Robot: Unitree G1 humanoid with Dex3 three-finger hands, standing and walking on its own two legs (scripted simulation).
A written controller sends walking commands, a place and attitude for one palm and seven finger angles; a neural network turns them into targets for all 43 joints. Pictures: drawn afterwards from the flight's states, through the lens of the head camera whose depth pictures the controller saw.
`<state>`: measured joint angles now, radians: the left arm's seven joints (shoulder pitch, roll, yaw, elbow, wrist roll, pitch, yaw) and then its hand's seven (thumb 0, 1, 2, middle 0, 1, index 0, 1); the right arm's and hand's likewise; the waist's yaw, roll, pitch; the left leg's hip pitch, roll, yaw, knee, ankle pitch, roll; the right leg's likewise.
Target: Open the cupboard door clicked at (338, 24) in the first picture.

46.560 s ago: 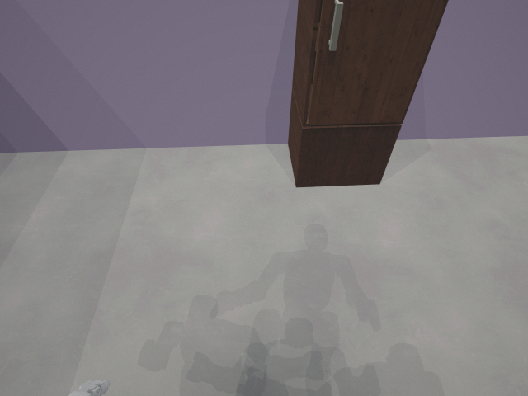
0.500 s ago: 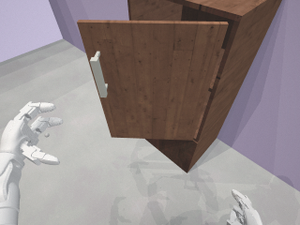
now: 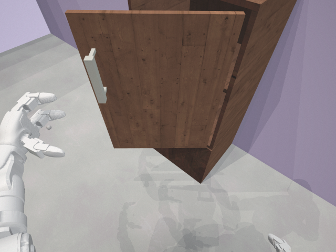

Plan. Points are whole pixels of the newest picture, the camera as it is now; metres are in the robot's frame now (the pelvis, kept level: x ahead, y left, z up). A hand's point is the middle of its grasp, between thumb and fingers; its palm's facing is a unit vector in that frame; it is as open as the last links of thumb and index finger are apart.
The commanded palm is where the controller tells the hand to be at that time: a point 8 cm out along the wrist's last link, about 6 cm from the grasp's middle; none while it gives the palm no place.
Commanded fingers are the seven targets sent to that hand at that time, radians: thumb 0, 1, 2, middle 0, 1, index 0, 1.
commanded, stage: move the hooked fingers beside the handle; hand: left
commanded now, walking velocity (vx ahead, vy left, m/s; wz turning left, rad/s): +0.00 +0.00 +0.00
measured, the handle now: (98, 77) +0.56 +0.22 +0.10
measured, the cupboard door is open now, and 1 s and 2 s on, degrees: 41 41 41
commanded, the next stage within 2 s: slide the fingers in behind the handle in 2.00 s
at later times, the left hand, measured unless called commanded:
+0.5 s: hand (60, 105) +0.43 +0.28 +0.11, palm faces +0.05 -1.00 +0.01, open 14.0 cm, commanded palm +0.41 +0.33 +0.11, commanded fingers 0.00 -0.50 0.30 -0.30 -1.20 -0.30 -1.20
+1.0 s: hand (74, 89) +0.49 +0.27 +0.11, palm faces +0.05 -1.00 -0.01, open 14.0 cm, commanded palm +0.47 +0.32 +0.10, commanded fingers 0.00 -0.50 0.30 -0.30 -1.20 -0.30 -1.20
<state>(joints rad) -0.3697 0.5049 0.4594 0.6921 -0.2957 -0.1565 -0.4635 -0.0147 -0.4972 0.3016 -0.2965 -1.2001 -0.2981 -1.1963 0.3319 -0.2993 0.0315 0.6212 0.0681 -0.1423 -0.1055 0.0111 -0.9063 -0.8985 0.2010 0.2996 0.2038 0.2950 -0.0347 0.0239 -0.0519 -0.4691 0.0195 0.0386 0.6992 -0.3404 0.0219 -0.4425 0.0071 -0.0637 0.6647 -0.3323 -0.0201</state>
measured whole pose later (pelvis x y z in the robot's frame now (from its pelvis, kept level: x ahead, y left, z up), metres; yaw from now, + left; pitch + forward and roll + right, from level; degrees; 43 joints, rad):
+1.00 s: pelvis +0.01 +0.02 -0.01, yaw -1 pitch +15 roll -3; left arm -0.86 0.63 0.46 1.16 -0.14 -0.29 -0.37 -0.02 -0.50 0.30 -0.30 -1.20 -0.30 -1.20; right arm 0.41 -0.29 0.03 0.64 0.02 0.01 -0.06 0.01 -0.91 -0.90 0.20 0.30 0.21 0.30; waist -0.14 0.01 -0.07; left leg -0.68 0.02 0.05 0.80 -0.38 0.05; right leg -0.64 0.01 -0.05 0.73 -0.34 0.01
